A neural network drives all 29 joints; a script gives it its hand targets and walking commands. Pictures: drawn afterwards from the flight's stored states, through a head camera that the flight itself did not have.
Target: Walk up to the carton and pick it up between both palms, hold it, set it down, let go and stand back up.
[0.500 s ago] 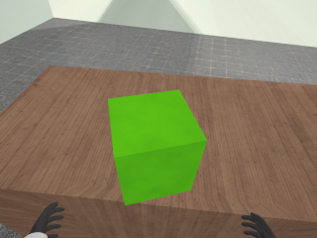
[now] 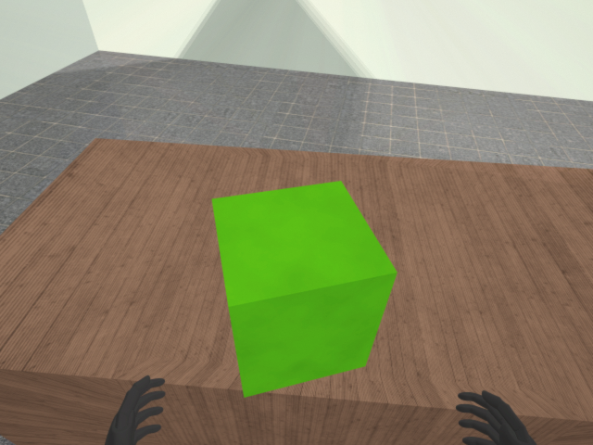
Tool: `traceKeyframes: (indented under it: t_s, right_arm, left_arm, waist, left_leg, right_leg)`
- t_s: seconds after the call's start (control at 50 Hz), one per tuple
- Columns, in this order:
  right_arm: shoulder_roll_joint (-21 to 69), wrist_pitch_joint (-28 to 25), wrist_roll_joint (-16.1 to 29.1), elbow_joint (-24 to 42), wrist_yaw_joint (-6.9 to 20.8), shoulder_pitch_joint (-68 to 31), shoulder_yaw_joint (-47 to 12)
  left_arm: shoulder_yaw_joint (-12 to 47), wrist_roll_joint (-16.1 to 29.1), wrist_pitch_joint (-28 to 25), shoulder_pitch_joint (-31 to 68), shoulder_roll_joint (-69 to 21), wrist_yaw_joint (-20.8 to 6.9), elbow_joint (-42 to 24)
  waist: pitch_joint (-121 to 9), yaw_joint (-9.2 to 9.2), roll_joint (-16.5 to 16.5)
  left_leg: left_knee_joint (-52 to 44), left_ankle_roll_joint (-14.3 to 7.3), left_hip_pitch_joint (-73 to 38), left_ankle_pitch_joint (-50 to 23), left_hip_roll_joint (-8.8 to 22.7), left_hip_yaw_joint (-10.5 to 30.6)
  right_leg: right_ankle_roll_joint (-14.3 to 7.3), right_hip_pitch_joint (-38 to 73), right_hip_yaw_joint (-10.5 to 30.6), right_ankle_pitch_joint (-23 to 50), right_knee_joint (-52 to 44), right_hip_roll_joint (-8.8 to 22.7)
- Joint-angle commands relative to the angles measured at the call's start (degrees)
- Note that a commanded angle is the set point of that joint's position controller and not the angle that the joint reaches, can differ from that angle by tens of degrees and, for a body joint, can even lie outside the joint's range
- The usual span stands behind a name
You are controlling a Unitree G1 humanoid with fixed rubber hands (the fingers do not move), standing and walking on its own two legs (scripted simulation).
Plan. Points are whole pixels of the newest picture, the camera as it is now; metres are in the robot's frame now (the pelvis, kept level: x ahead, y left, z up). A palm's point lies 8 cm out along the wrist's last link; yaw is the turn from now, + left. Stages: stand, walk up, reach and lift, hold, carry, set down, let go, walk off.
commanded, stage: reach and lift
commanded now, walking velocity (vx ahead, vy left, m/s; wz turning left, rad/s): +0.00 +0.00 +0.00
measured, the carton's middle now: (293, 287) +0.38 +0.03 +0.01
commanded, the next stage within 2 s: none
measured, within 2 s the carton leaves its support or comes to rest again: neither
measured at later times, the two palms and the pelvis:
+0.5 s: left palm (152, 438) +0.15 +0.18 +0.02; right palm (518, 441) +0.17 -0.25 +0.00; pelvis -0.01 -0.02 +0.00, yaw +0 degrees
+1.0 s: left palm (154, 382) +0.19 +0.18 +0.06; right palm (498, 374) +0.23 -0.23 +0.05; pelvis -0.01 -0.02 +0.00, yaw +0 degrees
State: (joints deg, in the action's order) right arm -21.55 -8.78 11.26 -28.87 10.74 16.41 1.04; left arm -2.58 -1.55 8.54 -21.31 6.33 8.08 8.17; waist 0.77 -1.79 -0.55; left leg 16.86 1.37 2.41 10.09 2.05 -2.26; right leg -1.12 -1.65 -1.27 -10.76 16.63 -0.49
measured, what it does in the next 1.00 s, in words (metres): stands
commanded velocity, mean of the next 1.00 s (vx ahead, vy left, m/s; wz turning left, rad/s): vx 0.00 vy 0.00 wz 0.00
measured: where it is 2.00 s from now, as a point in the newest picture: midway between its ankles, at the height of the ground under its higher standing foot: outside the picture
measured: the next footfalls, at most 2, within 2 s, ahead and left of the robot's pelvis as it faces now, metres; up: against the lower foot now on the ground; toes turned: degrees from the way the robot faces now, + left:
none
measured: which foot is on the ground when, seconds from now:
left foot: down 0.00-1.00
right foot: down 0.00-1.00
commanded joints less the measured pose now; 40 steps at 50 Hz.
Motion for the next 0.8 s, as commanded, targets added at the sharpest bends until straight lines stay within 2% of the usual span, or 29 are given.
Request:
traceKeyframes:
  t_s: [0.0,0.16,0.34,0.48,0.52,0.68,0.78]
  right_arm:
    - [-9.3,-2.6,1.6,7.4,0.4,-2.7,2.6]
    - [-8.0,-3.7,3.4,11.8,0.5,-0.9,1.8]
    - [-7.0,-4.1,5.0,17.4,0.2,0.2,1.6]
    - [-7.0,-5.2,7.5,19.3,-0.4,-0.2,0.4]
    - [-7.4,-5.5,8.0,20.3,-0.7,-0.4,0.3]
    - [-7.2,-3.5,9.3,23.6,-2.8,-5.1,-0.6]
    - [-7.4,-0.5,9.7,25.8,-4.3,-7.2,-0.6]
  left_arm:
    - [-0.6,0.0,-3.4,1.7,2.8,1.1,-8.1]
    - [1.3,0.4,-5.8,-0.3,0.6,2.5,-12.0]
    - [4.0,0.3,-6.9,-0.6,-1.8,4.4,-18.1]
    - [6.1,0.0,-7.0,0.2,-3.6,5.7,-22.2]
    - [6.6,0.1,-6.7,0.0,-4.1,6.0,-23.4]
    - [5.8,0.0,-2.5,4.9,-4.5,6.4,-26.1]
    - [4.4,0.3,1.7,5.8,-4.4,6.0,-29.0]
  waist:
    - [-0.4,-0.35,-1.3]
    - [1.2,-0.58,-3.3]
    - [1.9,-1.42,-2.8]
    - [0.6,-2.00,-2.5]
    - [0.1,-2.04,-3.5]
    - [-0.5,-2.40,-3.5]
    - [-1.9,-2.25,-3.1]
  left_leg:
    - [-1.2,0.6,-0.6,-10.0,-2.6,0.3]
    - [-1.2,-0.2,1.3,-6.3,-2.4,-0.2]
    - [-1.1,-0.4,3.0,-3.5,-2.2,-0.4]
    - [-0.4,-0.7,3.1,-4.3,-2.1,-0.2]
    - [-0.1,-0.9,2.8,-5.5,-2.1,-0.1]
    - [-0.6,-1.4,1.9,-5.8,-2.1,0.0]
    - [-0.7,-1.2,-0.6,-9.9,-2.1,0.0]
  right_leg:
    - [-2.4,-4.3,1.1,4.1,-3.3,-1.6]
    - [-2.5,-4.8,1.8,1.0,-3.2,-0.9]
    - [-2.4,-6.3,2.3,-2.0,-2.8,-0.5]
    - [-2.3,-6.9,2.5,-1.7,-2.1,-0.5]
    - [-2.2,-6.8,2.4,-0.2,-1.9,-0.7]
    - [-2.2,-6.2,3.4,0.7,-2.1,-0.5]
    - [-2.0,-4.6,3.6,4.9,-2.5,-0.6]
